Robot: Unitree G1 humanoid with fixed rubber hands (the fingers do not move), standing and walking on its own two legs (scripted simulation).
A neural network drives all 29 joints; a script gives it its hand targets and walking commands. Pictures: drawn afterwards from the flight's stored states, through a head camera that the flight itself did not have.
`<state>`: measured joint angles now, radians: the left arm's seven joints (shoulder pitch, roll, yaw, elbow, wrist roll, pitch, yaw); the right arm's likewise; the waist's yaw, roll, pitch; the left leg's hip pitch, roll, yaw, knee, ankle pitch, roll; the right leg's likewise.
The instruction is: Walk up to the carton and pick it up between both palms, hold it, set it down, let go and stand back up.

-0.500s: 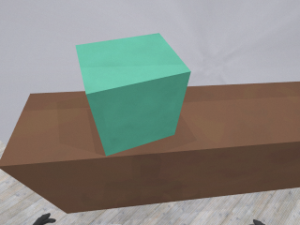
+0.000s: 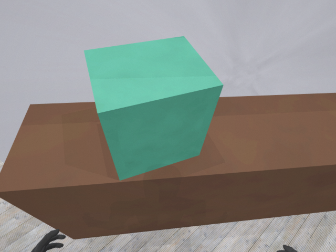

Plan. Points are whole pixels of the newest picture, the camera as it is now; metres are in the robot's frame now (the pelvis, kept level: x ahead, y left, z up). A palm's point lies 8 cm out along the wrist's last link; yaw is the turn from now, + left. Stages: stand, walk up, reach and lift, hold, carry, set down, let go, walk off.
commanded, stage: walk up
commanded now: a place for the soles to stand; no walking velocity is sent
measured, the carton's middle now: (150, 111) +0.44 +0.06 +0.07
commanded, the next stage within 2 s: none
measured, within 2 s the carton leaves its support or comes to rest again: neither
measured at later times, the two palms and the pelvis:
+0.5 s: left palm out of the picture +0.10 +0.30 -0.10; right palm out of the picture +0.07 -0.32 -0.08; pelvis -0.01 +0.00 +0.00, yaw +0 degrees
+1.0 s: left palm out of the picture +0.10 +0.30 -0.10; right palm out of the picture +0.07 -0.31 -0.08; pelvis -0.01 +0.00 +0.00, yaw +0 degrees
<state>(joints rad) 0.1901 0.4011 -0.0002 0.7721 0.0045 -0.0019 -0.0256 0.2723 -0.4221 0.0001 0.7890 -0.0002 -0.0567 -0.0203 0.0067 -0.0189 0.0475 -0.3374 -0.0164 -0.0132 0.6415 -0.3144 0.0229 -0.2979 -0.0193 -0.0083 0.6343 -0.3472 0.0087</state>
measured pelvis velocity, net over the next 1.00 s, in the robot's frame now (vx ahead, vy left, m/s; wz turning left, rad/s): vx -0.01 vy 0.00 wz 0.00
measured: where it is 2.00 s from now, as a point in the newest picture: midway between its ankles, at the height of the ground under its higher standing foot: outside the picture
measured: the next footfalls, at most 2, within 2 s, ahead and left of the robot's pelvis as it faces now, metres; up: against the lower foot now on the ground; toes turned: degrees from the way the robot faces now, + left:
none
